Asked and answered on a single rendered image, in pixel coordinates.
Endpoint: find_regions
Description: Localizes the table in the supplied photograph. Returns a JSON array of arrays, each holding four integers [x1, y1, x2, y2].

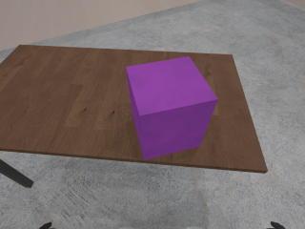
[[0, 44, 268, 188]]

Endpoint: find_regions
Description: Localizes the carton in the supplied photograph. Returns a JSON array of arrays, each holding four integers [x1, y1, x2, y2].
[[126, 56, 218, 160]]

